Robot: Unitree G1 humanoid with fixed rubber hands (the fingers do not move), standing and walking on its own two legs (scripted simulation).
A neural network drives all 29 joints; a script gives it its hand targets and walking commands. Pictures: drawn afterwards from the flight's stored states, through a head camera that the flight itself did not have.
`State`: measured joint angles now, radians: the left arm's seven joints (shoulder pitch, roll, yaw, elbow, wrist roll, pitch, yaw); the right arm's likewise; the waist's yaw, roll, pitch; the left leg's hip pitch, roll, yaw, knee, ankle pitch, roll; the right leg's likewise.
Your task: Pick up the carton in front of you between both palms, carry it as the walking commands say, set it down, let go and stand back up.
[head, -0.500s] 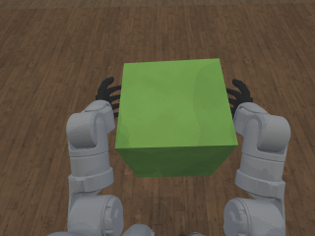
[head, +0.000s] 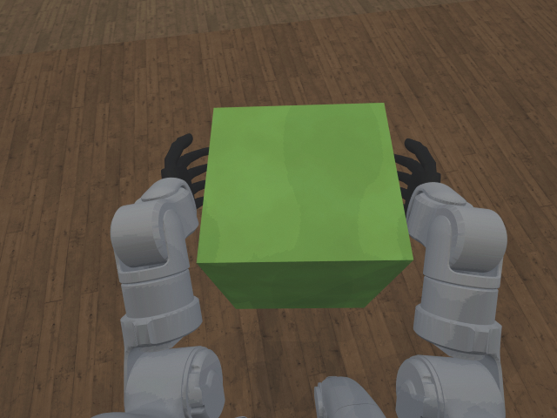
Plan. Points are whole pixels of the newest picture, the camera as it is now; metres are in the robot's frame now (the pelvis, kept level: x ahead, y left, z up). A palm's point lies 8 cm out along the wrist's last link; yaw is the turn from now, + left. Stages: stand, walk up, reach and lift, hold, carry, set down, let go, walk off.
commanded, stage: carry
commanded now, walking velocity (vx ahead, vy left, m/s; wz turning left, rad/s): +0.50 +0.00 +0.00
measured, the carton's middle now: (298, 221) +0.36 -0.03 +0.06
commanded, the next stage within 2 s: none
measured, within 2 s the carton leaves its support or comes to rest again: neither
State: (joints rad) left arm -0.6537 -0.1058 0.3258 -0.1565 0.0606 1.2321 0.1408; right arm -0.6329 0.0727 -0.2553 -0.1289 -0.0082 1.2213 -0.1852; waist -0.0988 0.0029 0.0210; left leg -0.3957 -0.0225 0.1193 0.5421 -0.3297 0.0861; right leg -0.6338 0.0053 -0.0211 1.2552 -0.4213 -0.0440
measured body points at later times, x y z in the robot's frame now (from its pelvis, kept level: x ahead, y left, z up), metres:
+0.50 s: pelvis +0.30 -0.04 +0.02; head +0.34 -0.04 +0.47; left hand +0.66 +0.15 +0.18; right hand +0.68 -0.15 +0.17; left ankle +0.39 +0.09 -0.65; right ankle +0.25 -0.12 -0.71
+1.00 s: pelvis +0.61 -0.02 +0.04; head +0.62 -0.02 +0.49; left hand +0.98 +0.12 +0.20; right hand +0.97 -0.18 +0.20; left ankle +0.50 +0.08 -0.69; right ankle +0.73 -0.11 -0.68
